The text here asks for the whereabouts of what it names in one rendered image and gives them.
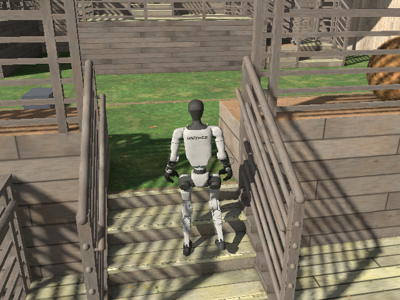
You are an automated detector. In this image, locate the robot left hand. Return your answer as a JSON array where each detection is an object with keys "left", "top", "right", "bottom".
[{"left": 164, "top": 171, "right": 179, "bottom": 183}]

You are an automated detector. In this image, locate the right robot upper arm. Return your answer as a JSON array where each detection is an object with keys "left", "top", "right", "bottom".
[{"left": 210, "top": 126, "right": 227, "bottom": 160}]

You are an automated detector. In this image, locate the left robot forearm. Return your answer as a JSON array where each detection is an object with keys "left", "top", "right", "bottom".
[{"left": 166, "top": 153, "right": 176, "bottom": 173}]

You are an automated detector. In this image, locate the left robot foot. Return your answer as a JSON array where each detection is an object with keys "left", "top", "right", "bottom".
[{"left": 183, "top": 240, "right": 192, "bottom": 256}]

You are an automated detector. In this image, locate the right robot forearm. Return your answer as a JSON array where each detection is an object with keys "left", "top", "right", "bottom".
[{"left": 221, "top": 151, "right": 231, "bottom": 171}]

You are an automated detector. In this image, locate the left robot upper arm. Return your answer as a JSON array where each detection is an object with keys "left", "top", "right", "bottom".
[{"left": 170, "top": 127, "right": 184, "bottom": 162}]

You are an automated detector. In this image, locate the robot right hand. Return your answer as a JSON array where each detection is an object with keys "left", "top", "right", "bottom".
[{"left": 218, "top": 169, "right": 233, "bottom": 181}]

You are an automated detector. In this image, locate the robot torso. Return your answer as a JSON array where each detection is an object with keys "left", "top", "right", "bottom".
[{"left": 183, "top": 124, "right": 212, "bottom": 188}]

